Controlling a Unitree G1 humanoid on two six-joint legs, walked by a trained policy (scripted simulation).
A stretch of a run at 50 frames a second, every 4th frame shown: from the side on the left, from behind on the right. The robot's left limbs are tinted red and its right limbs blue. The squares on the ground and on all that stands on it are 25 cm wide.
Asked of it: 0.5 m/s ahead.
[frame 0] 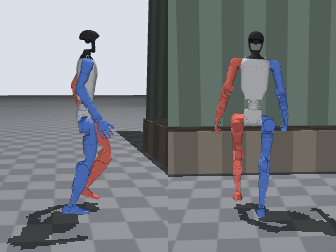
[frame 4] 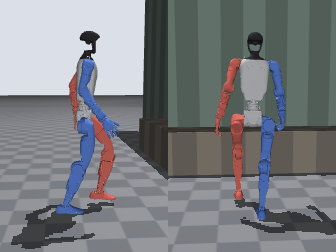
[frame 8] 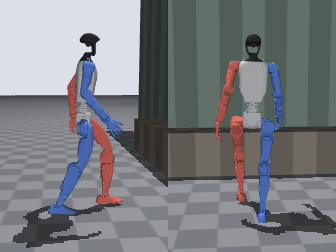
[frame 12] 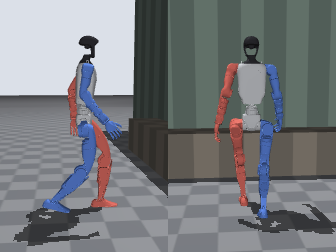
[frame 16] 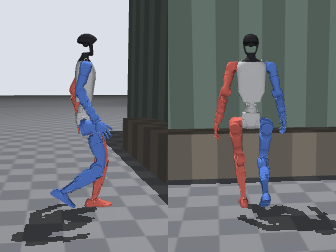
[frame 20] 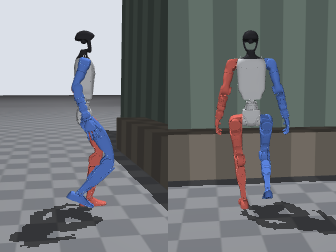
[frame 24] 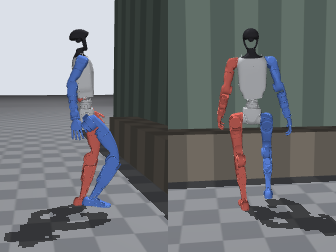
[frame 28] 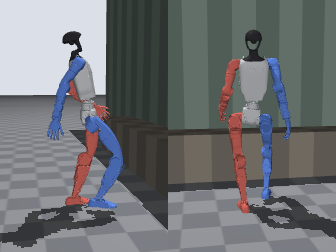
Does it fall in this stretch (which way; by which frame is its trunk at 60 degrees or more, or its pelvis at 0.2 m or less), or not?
no
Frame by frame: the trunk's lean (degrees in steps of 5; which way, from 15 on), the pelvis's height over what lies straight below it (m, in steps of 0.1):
0: 5, 0.8
4: 5, 0.8
8: 5, 0.8
12: 5, 0.7
16: 5, 0.8
20: 0, 0.8
24: 5, 0.8
28: 15 backward, 0.8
